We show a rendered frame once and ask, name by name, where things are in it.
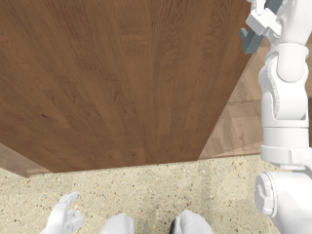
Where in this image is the robot right upper arm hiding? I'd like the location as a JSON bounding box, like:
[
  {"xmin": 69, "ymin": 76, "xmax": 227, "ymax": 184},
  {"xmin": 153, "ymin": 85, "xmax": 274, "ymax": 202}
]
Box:
[{"xmin": 253, "ymin": 171, "xmax": 312, "ymax": 234}]

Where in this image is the left robot hand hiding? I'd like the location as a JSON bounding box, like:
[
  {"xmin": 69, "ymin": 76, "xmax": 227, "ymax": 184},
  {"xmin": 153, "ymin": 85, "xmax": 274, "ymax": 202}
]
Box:
[{"xmin": 46, "ymin": 191, "xmax": 84, "ymax": 234}]

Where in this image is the wardrobe door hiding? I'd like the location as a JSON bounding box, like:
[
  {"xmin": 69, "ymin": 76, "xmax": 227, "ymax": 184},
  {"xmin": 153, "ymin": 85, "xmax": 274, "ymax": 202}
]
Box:
[
  {"xmin": 0, "ymin": 142, "xmax": 45, "ymax": 170},
  {"xmin": 0, "ymin": 0, "xmax": 252, "ymax": 174}
]

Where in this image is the handle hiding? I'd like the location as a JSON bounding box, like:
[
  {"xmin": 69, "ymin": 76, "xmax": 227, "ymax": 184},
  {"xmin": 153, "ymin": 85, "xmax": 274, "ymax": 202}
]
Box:
[{"xmin": 239, "ymin": 0, "xmax": 284, "ymax": 54}]

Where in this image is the robot left thigh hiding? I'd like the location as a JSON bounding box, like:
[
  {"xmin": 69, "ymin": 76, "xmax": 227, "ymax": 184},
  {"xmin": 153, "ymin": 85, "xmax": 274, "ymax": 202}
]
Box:
[{"xmin": 99, "ymin": 214, "xmax": 135, "ymax": 234}]

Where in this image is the right robot forearm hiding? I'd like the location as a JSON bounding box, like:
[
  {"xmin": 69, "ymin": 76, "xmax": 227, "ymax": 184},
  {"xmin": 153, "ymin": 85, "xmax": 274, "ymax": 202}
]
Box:
[{"xmin": 258, "ymin": 43, "xmax": 312, "ymax": 179}]

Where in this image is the left robot forearm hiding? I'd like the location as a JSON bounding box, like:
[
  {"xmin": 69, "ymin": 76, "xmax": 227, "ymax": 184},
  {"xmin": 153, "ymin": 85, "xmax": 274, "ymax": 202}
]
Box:
[{"xmin": 40, "ymin": 224, "xmax": 65, "ymax": 234}]

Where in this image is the robot thigh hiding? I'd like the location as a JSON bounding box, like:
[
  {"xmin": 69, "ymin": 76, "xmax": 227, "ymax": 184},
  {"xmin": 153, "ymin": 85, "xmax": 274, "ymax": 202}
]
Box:
[
  {"xmin": 99, "ymin": 214, "xmax": 135, "ymax": 234},
  {"xmin": 175, "ymin": 212, "xmax": 214, "ymax": 234}
]

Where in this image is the robot right thigh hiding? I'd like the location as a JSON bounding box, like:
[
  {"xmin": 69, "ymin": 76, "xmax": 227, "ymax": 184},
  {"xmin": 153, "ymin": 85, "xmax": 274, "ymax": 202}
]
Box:
[{"xmin": 175, "ymin": 212, "xmax": 214, "ymax": 234}]

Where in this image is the right robot hand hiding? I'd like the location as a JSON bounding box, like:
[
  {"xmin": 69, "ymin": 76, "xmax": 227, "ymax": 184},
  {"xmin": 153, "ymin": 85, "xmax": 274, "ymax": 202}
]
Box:
[{"xmin": 246, "ymin": 0, "xmax": 312, "ymax": 50}]

